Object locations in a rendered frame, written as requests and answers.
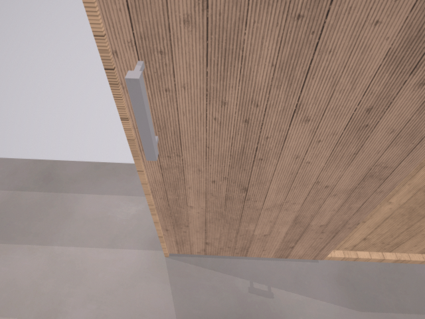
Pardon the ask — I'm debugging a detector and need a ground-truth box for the wardrobe door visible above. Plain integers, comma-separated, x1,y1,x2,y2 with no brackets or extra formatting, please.
96,0,425,260
334,158,425,254

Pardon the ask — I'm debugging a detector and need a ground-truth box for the handle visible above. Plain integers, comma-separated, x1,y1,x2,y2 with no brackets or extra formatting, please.
125,61,159,161

